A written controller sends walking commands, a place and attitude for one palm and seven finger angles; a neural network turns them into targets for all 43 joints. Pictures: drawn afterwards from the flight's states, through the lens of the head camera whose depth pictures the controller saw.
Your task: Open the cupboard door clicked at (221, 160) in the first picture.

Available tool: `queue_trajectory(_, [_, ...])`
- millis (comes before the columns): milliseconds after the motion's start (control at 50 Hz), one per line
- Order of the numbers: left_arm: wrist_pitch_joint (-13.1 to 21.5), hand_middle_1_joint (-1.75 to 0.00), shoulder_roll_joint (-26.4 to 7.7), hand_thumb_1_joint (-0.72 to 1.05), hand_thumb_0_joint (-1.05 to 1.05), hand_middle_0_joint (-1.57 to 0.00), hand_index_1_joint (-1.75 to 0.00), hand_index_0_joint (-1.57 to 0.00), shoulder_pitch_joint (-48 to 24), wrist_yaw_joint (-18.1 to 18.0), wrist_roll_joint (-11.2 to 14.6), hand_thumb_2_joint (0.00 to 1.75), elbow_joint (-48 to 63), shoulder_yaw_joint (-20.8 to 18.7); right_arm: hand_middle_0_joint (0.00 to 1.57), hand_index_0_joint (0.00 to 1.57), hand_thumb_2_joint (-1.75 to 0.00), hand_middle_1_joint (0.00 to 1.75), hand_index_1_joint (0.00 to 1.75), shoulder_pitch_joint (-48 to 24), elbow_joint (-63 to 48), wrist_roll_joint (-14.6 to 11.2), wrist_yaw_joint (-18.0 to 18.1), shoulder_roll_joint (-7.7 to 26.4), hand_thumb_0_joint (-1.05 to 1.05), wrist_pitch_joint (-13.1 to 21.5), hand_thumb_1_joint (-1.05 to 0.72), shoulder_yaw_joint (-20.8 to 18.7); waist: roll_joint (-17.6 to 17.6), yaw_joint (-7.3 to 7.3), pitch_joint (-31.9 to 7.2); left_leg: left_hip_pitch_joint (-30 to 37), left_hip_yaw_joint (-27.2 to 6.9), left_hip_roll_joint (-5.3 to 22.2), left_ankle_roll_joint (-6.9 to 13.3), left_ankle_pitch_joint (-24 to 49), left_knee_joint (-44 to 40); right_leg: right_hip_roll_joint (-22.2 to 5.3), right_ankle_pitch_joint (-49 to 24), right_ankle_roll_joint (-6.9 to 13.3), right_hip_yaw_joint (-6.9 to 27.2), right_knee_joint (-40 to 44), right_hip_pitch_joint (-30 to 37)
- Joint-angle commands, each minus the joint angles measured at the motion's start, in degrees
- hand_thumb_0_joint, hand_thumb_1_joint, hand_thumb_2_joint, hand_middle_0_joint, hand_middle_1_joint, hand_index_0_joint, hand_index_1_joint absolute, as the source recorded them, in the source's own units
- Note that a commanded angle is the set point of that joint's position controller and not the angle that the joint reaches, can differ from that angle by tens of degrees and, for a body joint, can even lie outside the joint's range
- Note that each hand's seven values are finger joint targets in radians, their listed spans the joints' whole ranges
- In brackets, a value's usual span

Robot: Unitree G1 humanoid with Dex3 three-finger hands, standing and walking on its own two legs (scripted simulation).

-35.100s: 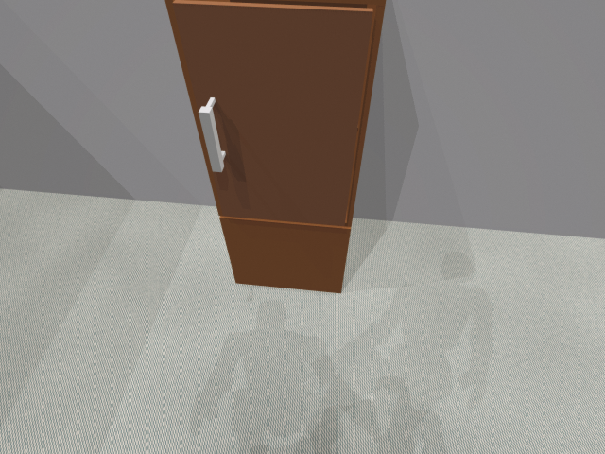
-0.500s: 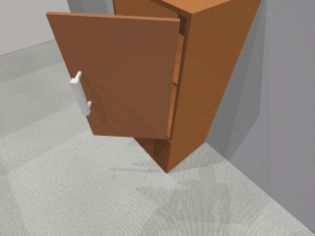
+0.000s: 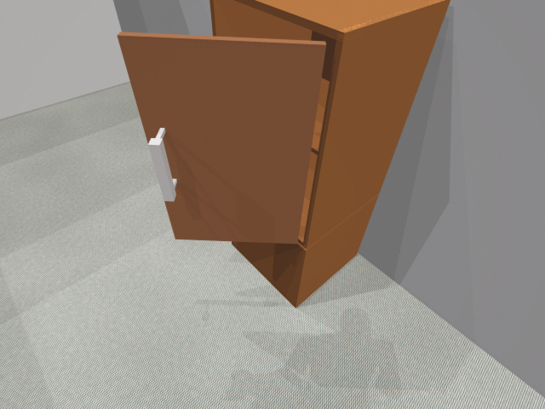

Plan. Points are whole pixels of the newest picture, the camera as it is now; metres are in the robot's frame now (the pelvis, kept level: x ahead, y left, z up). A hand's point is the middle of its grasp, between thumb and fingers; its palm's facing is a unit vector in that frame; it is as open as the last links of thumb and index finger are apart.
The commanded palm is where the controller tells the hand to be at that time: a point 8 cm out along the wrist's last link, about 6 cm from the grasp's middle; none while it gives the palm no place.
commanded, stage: look again from close up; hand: left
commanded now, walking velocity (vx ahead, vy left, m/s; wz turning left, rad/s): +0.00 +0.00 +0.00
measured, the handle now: (165, 165) +0.62 +0.29 -0.02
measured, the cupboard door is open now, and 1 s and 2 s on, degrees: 47 47 47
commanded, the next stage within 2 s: shuffle to correct the standing spot in 0.14 s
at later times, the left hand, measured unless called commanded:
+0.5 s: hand out of the picture -0.11 +0.19 -0.18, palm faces +0.07 -0.98 -0.17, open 7.4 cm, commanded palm none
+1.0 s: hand out of the picture -0.04 +0.23 -0.15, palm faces +0.10 -0.98 -0.19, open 7.3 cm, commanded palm none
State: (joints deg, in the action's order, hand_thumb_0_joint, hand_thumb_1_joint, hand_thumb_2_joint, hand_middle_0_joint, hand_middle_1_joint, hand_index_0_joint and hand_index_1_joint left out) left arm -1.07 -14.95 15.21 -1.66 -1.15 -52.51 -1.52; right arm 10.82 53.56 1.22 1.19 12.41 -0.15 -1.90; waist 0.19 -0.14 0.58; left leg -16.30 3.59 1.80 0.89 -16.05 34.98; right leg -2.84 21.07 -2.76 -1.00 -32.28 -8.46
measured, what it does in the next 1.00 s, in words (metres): steps on the spot: right foot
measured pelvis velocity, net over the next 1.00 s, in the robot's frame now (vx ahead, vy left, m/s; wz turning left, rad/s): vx -0.01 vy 0.06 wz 0.01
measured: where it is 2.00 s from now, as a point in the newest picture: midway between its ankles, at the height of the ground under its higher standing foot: outside the picture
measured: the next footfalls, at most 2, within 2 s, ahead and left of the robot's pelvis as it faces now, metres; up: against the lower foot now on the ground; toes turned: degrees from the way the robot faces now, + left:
right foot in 0.82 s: +0.00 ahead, -0.06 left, +0.00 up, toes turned -9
left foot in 1.18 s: +0.13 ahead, +0.24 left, +0.00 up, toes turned +8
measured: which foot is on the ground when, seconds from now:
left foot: down 0.00-0.82, up 0.84-1.00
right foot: down 0.00-0.54, up 0.56-0.80, down 0.82-1.00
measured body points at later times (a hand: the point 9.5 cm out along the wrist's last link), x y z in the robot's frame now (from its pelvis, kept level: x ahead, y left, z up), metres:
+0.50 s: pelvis -0.04 +0.02 +0.00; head -0.06 +0.04 +0.45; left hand -0.11 +0.24 -0.16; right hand -0.07 -0.22 -0.15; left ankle +0.02 +0.11 -0.72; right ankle -0.04 -0.15 -0.73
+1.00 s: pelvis -0.01 +0.06 +0.02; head -0.02 +0.05 +0.47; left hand -0.05 +0.28 -0.14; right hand -0.02 -0.16 -0.15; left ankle +0.03 +0.17 -0.66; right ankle -0.04 -0.06 -0.73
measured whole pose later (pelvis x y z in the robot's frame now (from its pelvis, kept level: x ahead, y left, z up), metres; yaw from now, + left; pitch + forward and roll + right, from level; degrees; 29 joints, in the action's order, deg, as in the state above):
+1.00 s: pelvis -0.01 +0.06 +0.02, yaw +1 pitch -1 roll -1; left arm 2.4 -6.1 24.2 -2.0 -1.4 -60.5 -2.8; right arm 20.1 59.5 1.3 -0.8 8.4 -1.6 -3.9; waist -2.0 0.8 -1.0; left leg -30.5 3.3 2.8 0.1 -13.7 57.2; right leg -2.6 13.8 0.0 -9.5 -20.9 -5.7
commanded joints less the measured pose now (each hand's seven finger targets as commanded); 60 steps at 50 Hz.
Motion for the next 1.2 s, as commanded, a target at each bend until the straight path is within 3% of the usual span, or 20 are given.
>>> queue_trajectory(0, [0.7, -0.3, -6.7, 0.9, 0.0, -0.2, -0.3, -0.2, 1.5, 0.0, -0.2, 0.9, 2.3, -0.8, 0.2, 0.2, -0.9, 0.3, 0.3, 0.1, -3.1, 0.1, -0.3, 9.3, 0.0, 0.9, -0.9, -1.6, -2.8, 0.1, 3.2, -0.7, -7.2, 4.2, 1.9, -1.9, -12.9, -1.4, -2.2, 3.7, 1.6, 7.9, -5.7])
queue_trajectory(340, [0.5, -0.3, -3.0, 0.9, 0.0, -0.2, -0.3, -0.2, 11.7, 0.0, -0.5, 0.9, -5.1, -0.6, 0.2, 0.2, -0.9, 0.3, 0.3, 6.9, 2.6, 0.1, -0.8, 4.5, 0.0, -1.0, -0.9, -0.9, 1.9, -0.63, 7.0, -5.2, -4.8, 0.1, 0.5, -14.2, -11.1, -4.2, 16.0, 5.3, 7.3, 15.0, -10.1])
queue_trajectory(400, [0.7, -0.3, -4.6, 0.9, 0.0, -0.2, -0.3, -0.2, 9.4, -0.2, -0.1, 0.9, -4.9, -2.0, 0.2, 0.2, -0.9, 0.3, 0.3, 10.5, 3.4, 0.2, -0.7, 2.1, 0.0, -1.3, -0.9, -1.2, 9.8, 1.3, 5.6, -1.4, 0.4, -2.1, -0.4, -6.2, 5.2, -11.3, 22.3, 8.7, 13.8, 21.5, -15.5])
queue_trajectory(460, [0.7, -0.3, -3.4, 0.9, 0.0, -0.2, -0.3, -0.2, 5.0, -0.4, -0.4, 0.9, -3.7, -2.3, 0.2, 0.2, -0.9, 0.3, 0.3, 16.7, 4.6, -0.1, -0.8, 0.5, 0.0, -0.3, -0.9, -1.1, 6.3, 3.95, 5.7, 5.8, 0.1, -1.0, 0.1, -6.9, -1.0, -9.3, 18.0, 8.0, 8.5, 15.4, -20.3])
queue_trajectory(480, [0.4, -0.3, -2.1, 0.9, 0.0, -0.2, -0.3, -0.2, 5.4, -0.1, -0.5, 0.9, -3.6, -2.0, 0.2, 0.2, -0.9, 0.3, 0.3, 18.4, 5.0, -0.1, -0.7, 1.4, 0.0, -0.1, -0.9, -1.2, 1.1, 3.86, 7.5, 4.5, -3.4, 0.3, 0.9, -12.0, -8.0, -4.8, 17.9, 6.5, 4.9, 8.9, -20.7])
queue_trajectory(520, [0.0, -0.3, 3.1, 0.9, 0.0, -0.2, -0.3, -0.2, 7.7, 0.1, -0.6, 0.9, -3.5, -1.3, 0.2, 0.2, -0.9, 0.3, 0.3, 20.2, 5.1, 0.7, 0.0, 7.1, 0.0, 0.4, -0.9, -2.4, -19.8, 3.57, 9.7, -0.5, -26.7, 13.4, 5.7, -37.0, -29.3, 4.0, 9.9, 3.5, -5.9, -15.0, -23.3])
queue_trajectory(540, [0.1, -0.3, 3.9, 0.9, 0.0, -0.2, -0.3, -0.2, 7.3, 0.3, -0.7, 0.9, -3.5, -1.1, 0.2, 0.2, -0.9, 0.3, 0.3, 17.0, 5.0, 0.3, 0.2, 6.9, 0.0, 0.6, -0.9, -2.4, -16.3, 2.07, 10.2, -4.2, -29.8, 15.9, 8.5, -36.2, -32.3, 0.8, 6.6, 4.6, -1.5, -25.1, -22.5])
queue_trajectory(580, [0.8, -0.3, 4.8, 0.9, 0.0, -0.2, -0.3, -0.2, 10.3, 0.9, -0.7, 0.9, -5.2, -1.1, 0.2, 0.2, -0.9, 0.3, 0.3, 11.8, 4.0, 0.1, 0.2, 4.9, 0.0, 1.5, -0.9, -1.5, -6.3, -1.06, 6.8, -8.5, -23.2, 14.0, 9.1, -26.4, -30.5, -1.8, 2.4, 4.8, -1.3, -28.0, -17.4])
queue_trajectory(700, [0.8, -0.3, 7.7, 0.9, 0.0, -0.2, -0.3, -0.2, 10.9, 0.7, -0.4, 0.9, -5.3, -0.6, 0.2, 0.2, -0.9, 0.3, 0.3, 14.5, 6.6, 0.4, 0.6, 3.2, 0.0, 1.7, -0.9, -1.4, -4.2, 0.03, 4.1, -2.7, -15.3, 11.4, 9.3, -16.3, -28.9, 0.1, 5.0, 4.7, -5.7, -7.4, -8.4])
queue_trajectory(760, [0.8, -0.3, 7.7, 0.9, 0.0, -0.2, -0.3, -0.2, 18.4, 0.3, -0.4, 0.9, -7.9, -1.3, 0.2, 0.2, -0.9, 0.3, 0.3, 12.7, 6.9, 0.3, 0.4, 2.4, 0.0, 0.7, -0.9, -1.7, -3.6, -3.13, 5.2, -10.5, -11.2, 8.5, 5.9, -21.1, -25.5, 1.9, 0.5, 5.8, -7.4, 7.4, 6.2])
queue_trajectory(780, [1.1, -0.3, 5.9, 0.9, 0.0, -0.2, -0.3, -0.2, 21.0, -0.2, -0.7, 0.9, -8.5, -2.0, 0.2, 0.2, -0.9, 0.3, 0.3, 11.9, 6.7, -0.1, 0.1, 0.9, 0.0, 0.6, -0.9, -1.7, 1.1, -4.6, 6.8, -17.0, -7.8, 5.2, 4.0, -20.1, -17.7, -1.4, 2.2, 6.8, -2.8, 13.8, 11.9])
queue_trajectory(800, [1.6, -0.3, 2.4, 0.9, 0.0, -0.2, -0.3, -0.2, 22.1, -1.0, -1.2, 0.9, -8.3, -2.5, 0.2, 0.2, -0.9, 0.3, 0.3, 10.9, 5.2, -0.9, 0.0, -2.9, 0.0, 0.4, -0.9, -1.1, 13.6, -5.3, 9.4, -29.0, -0.2, -1.4, 1.0, -17.6, -0.3, -15.4, 16.9, 11.5, 16.0, 22.9, 15.0])
queue_trajectory(820, [1.7, -0.3, -1.1, 0.9, 0.0, -0.2, -0.3, -0.2, 20.2, -1.4, -0.6, 0.9, -7.2, -3.2, 0.2, 0.2, -0.9, 0.3, 0.3, 8.6, 2.8, 0.1, -0.3, -1.3, 0.0, 0.3, -0.9, -1.6, 13.0, -4.08, 10.4, -29.3, -0.3, -1.4, 0.0, -12.0, 13.5, -25.4, 23.6, 15.6, 26.3, 29.5, 6.3])
queue_trajectory(880, [4.5, -0.3, 1.1, 0.9, 0.0, -0.2, -0.3, -0.2, 9.6, -1.3, -0.2, 0.9, -4.8, -2.7, 0.2, 0.2, -0.9, 0.3, 0.3, 10.1, 3.2, 0.3, -2.0, -0.6, 0.0, -0.4, -0.9, -2.5, 4.2, 1.44, 9.3, -23.6, -3.7, 2.6, -0.1, 1.6, 26.3, -18.5, 8.9, 11.5, 12.0, 28.2, -3.0])
queue_trajectory(920, [5.2, -0.3, 1.7, 0.9, 0.0, -0.2, -0.3, -0.2, 8.9, -1.0, -0.4, 0.9, -4.7, -2.6, 0.2, 0.2, -0.9, 0.3, 0.3, 10.2, 2.7, 0.1, -2.4, -1.3, 0.0, -0.3, -0.9, -2.4, 5.7, 1.4, 7.5, -22.4, -2.7, 3.3, -1.1, 3.8, 26.0, -16.3, -2.7, 10.6, 3.5, 25.1, -0.5])
queue_trajectory(1040, [4.6, -0.3, -1.4, 0.9, 0.0, -0.2, -0.3, -0.2, 11.6, 0.2, -1.0, 0.9, -6.7, -3.1, 0.2, 0.2, -0.9, 0.3, 0.3, 4.6, -0.3, 0.0, -3.2, -2.9, 0.0, 0.7, -0.9, -1.8, 8.5, -1.03, 7.6, -11.6, 3.1, 2.9, -0.9, 2.5, 6.8, -15.0, -3.7, 9.1, -2.7, 20.8, -4.0])
queue_trajectory(1100, [3.5, -0.3, -2.0, 0.9, 0.0, -0.2, -0.3, -0.2, 10.1, 0.7, -0.9, 0.9, -6.3, -3.2, 0.2, 0.2, -0.9, 0.3, 0.3, 10.1, 1.1, 0.1, -2.9, -1.4, 0.0, 1.5, -0.9, -1.9, 7.4, 1.46, 6.2, 3.8, 6.6, 0.3, -0.7, 2.7, -1.9, -12.2, 2.4, 7.2, -5.5, 13.7, -11.5])
queue_trajectory(1120, [3.0, -0.3, -0.7, 0.9, 0.0, -0.2, -0.3, -0.2, 11.0, 1.0, -0.8, 0.9, -6.1, -2.9, 0.2, 0.2, -0.9, 0.3, 0.3, 14.1, 2.3, 0.3, -2.5, 0.7, 0.0, 1.7, -0.9, -2.3, 2.2, 2.7, 4.1, 10.4, 5.8, 0.7, -0.9, 0.4, -4.6, -9.8, 3.9, 6.2, -7.2, 6.7, -14.3])
queue_trajectory(1160, [2.7, -0.3, 4.9, 0.9, 0.0, -0.2, -0.3, -0.2, 9.8, 1.6, -0.3, 0.9, -2.6, -1.7, 0.2, 0.2, -0.9, 0.3, 0.3, 24.4, 4.6, 1.0, -0.8, 11.2, 0.0, 2.5, -0.9, -4.4, -20.5, 5.87, -0.7, 18.5, -25.8, 20.4, 7.4, -10.3, -21.6, 0.3, 14.9, 2.4, -10.5, -23.4, -28.4])
queue_trajectory(1180, [2.6, -0.3, 4.0, 0.9, 0.0, -0.2, -0.3, -0.2, 7.2, 1.6, -0.6, 0.9, -0.8, -1.5, 0.2, 0.2, -0.9, 0.3, 0.3, 23.0, 4.6, 0.8, -0.6, 11.7, 0.0, 2.2, -0.9, -4.4, -14.2, 5.74, 0.2, 13.2, -28.9, 23.6, 10.2, -20.1, -24.5, -2.0, 14.2, 4.0, -4.6, -32.5, -29.2])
